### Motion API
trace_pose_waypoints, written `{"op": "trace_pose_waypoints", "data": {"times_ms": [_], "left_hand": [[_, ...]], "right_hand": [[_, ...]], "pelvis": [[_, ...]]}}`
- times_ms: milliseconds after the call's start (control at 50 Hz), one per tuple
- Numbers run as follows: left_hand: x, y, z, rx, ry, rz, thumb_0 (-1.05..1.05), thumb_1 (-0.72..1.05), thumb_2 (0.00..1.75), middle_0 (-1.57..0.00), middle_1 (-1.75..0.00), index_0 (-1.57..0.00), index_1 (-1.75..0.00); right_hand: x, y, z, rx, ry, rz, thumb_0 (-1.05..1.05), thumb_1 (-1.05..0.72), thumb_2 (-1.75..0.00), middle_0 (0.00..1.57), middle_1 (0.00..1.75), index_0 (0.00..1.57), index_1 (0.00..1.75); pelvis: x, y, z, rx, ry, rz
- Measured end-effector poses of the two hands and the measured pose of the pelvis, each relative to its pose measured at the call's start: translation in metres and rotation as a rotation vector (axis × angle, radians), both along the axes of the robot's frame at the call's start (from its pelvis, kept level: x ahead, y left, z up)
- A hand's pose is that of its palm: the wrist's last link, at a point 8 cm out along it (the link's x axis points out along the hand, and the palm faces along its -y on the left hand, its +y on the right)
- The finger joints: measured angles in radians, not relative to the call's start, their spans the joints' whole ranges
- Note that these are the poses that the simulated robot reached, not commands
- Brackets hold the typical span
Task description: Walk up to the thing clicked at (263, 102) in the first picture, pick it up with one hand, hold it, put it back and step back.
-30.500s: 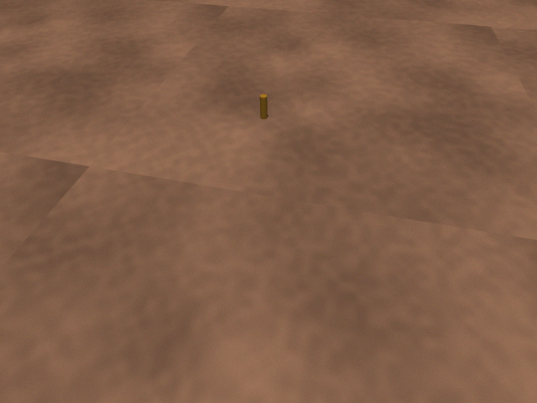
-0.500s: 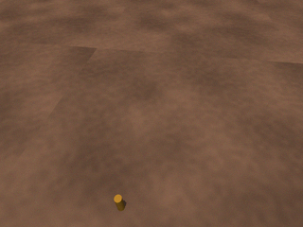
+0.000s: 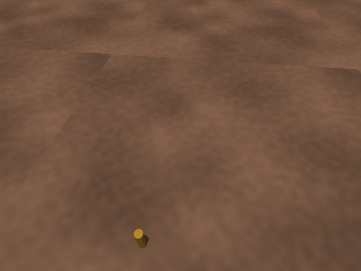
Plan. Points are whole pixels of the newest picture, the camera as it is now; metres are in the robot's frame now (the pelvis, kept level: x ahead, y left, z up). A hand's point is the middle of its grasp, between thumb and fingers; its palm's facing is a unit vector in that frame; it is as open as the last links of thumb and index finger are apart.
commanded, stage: stand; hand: left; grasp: from the side
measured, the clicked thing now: (140, 238) +0.41 +0.23 -0.70
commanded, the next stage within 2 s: step back in 1.12 s
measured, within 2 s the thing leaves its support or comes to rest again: neither
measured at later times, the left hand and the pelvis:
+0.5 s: hand out of the picture +0.11 +0.25 -0.15, palm faces -0.01 -0.94 -0.34, open 7.4 cm; pelvis +0.02 +0.00 +0.00, yaw -1 degrees
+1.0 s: hand out of the picture +0.10 +0.25 -0.15, palm faces -0.02 -0.94 -0.34, open 7.4 cm; pelvis +0.03 +0.00 +0.01, yaw -1 degrees
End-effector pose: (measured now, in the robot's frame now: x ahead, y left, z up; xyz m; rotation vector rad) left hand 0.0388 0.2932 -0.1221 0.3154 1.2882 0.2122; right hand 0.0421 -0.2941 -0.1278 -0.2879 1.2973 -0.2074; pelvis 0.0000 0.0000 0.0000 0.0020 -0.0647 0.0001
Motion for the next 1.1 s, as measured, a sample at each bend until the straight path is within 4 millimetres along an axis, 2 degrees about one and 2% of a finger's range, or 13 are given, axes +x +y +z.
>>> {"op": "trace_pose_waypoints", "data": {"times_ms": [140, 320, 460, 580, 840, 1100], "left_hand": [[0.018, -0.003, 0.001, -0.010, -0.015, -0.009, 0.01, 0.90, 0.90, -0.20, -0.30, -0.21, -0.30], [0.046, -0.003, 0.006, -0.009, -0.053, -0.021, 0.01, 0.90, 0.90, -0.20, -0.30, -0.21, -0.30], [0.059, -0.002, 0.009, -0.005, -0.080, -0.022, 0.01, 0.90, 0.90, -0.20, -0.30, -0.21, -0.30], [0.061, -0.001, 0.010, -0.005, -0.079, -0.020, 0.01, 0.90, 0.90, -0.20, -0.30, -0.21, -0.30], [0.052, -0.002, 0.007, -0.007, -0.035, -0.009, 0.01, 0.90, 0.90, -0.20, -0.30, -0.21, -0.30], [0.057, -0.004, 0.009, -0.004, -0.051, -0.015, 0.01, 0.90, 0.90, -0.20, -0.30, -0.21, -0.30]], "right_hand": [[0.005, 0.002, 0.001, 0.001, 0.005, -0.004, 0.01, -0.90, -0.90, 0.20, 0.30, 0.20, 0.30], [0.026, 0.005, 0.002, 0.007, -0.028, 0.004, 0.01, -0.90, -0.90, 0.20, 0.30, 0.20, 0.30], [0.041, 0.005, 0.005, 0.004, -0.058, 0.011, 0.01, -0.90, -0.90, 0.20, 0.30, 0.20, 0.30], [0.046, 0.002, 0.007, -0.003, -0.066, 0.011, 0.01, -0.90, -0.90, 0.20, 0.30, 0.20, 0.30], [0.042, -0.002, 0.007, -0.006, -0.035, 0.005, 0.01, -0.90, -0.90, 0.20, 0.30, 0.20, 0.30], [0.046, -0.004, 0.006, 0.002, -0.047, 0.007, 0.01, -0.90, -0.90, 0.20, 0.30, 0.20, 0.30]], "pelvis": [[0.008, 0.001, 0.001, 0.001, 0.003, -0.005], [0.017, 0.002, 0.003, 0.003, 0.007, -0.008], [0.022, 0.002, 0.004, 0.003, 0.006, -0.009], [0.023, 0.001, 0.004, 0.003, 0.007, -0.010], [0.026, -0.001, 0.005, 0.003, 0.014, -0.009], [0.028, -0.004, 0.005, 0.004, 0.013, -0.010]]}}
